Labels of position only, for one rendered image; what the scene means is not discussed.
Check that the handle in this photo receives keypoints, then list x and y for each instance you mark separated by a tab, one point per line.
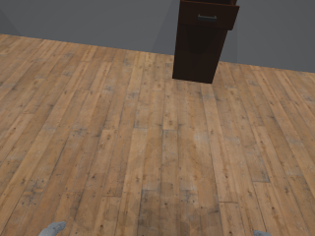
207	19

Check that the drawer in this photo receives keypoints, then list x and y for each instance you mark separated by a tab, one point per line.
224	10

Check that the cabinet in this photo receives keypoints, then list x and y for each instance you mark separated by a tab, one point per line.
197	52

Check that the left robot hand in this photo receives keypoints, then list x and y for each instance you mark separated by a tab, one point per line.
53	228

